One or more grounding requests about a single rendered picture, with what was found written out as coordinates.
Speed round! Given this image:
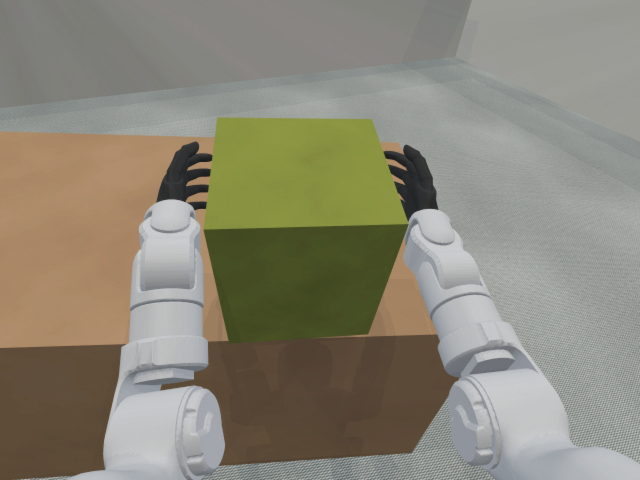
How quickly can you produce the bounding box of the pedestal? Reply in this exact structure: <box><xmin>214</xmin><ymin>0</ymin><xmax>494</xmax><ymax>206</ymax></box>
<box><xmin>0</xmin><ymin>131</ymin><xmax>459</xmax><ymax>480</ymax></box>

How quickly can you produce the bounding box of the carton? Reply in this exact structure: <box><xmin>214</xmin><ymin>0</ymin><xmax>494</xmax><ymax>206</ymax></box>
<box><xmin>203</xmin><ymin>117</ymin><xmax>409</xmax><ymax>344</ymax></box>

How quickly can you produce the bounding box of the right robot forearm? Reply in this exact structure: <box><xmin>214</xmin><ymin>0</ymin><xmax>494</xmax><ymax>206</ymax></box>
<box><xmin>403</xmin><ymin>209</ymin><xmax>570</xmax><ymax>437</ymax></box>

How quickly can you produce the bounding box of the robot right hand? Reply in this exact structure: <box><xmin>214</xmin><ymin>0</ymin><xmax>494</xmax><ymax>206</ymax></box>
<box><xmin>384</xmin><ymin>145</ymin><xmax>438</xmax><ymax>221</ymax></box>

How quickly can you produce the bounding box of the left robot upper arm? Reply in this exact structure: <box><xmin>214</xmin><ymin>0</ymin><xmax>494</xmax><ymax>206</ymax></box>
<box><xmin>67</xmin><ymin>385</ymin><xmax>225</xmax><ymax>480</ymax></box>

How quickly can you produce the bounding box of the right robot upper arm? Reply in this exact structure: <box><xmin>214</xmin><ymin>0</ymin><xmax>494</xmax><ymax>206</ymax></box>
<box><xmin>448</xmin><ymin>368</ymin><xmax>640</xmax><ymax>480</ymax></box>

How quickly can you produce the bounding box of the left robot forearm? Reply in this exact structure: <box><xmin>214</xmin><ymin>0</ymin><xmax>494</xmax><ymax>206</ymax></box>
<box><xmin>103</xmin><ymin>199</ymin><xmax>208</xmax><ymax>470</ymax></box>

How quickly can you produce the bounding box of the robot left hand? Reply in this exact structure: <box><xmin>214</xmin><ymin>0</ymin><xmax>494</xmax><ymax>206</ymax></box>
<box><xmin>156</xmin><ymin>142</ymin><xmax>213</xmax><ymax>210</ymax></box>

